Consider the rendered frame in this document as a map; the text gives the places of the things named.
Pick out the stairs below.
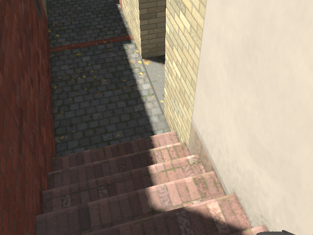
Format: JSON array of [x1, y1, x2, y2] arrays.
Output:
[[35, 130, 269, 235]]

